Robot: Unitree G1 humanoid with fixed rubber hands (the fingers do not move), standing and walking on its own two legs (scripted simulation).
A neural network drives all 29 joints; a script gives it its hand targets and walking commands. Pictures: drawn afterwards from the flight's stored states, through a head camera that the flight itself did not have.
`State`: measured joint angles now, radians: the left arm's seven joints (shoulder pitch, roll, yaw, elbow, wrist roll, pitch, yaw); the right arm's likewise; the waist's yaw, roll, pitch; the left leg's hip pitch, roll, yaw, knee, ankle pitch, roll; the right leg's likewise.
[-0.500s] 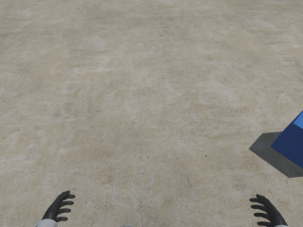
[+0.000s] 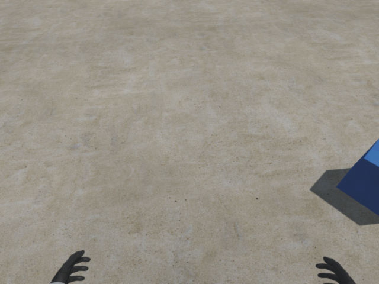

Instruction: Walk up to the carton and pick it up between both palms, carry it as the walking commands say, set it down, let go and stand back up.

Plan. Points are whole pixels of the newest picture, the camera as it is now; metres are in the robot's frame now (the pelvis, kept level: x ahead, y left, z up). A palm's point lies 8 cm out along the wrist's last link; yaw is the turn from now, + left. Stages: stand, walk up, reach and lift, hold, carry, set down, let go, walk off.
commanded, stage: stand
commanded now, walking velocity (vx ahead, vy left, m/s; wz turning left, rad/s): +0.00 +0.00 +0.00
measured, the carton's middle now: out of the picture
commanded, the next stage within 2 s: walk up in 0.90 s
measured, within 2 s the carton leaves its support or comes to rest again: neither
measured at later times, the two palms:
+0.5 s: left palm out of the picture +0.10 +0.31 -0.10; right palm out of the picture +0.10 -0.31 -0.10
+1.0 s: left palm out of the picture +0.11 +0.31 -0.10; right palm out of the picture +0.11 -0.31 -0.10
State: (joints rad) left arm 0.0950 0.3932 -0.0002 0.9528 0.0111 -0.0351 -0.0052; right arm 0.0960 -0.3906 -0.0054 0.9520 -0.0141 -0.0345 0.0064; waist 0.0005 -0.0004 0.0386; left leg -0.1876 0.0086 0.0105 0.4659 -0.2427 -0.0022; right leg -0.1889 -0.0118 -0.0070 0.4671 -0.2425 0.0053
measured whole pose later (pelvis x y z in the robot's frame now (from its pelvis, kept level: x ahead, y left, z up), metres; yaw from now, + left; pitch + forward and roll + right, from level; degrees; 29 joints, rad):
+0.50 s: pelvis +0.00 +0.00 +0.01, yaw +0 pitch -2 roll +0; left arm 0.08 0.40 0.00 1.05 0.01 -0.03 0.00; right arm 0.09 -0.39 -0.01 1.05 -0.01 -0.03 0.00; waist 0.00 0.00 0.04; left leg -0.14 0.01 0.01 0.37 -0.19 0.00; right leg -0.14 -0.01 -0.01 0.37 -0.19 0.01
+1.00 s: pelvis +0.01 +0.00 +0.01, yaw +0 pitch -2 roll +0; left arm 0.08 0.40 0.00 1.06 0.01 -0.02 0.00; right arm 0.08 -0.40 -0.01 1.06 -0.01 -0.02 0.00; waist 0.00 0.00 0.04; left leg -0.13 0.01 0.01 0.35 -0.19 0.00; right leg -0.13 -0.01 0.00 0.35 -0.19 0.01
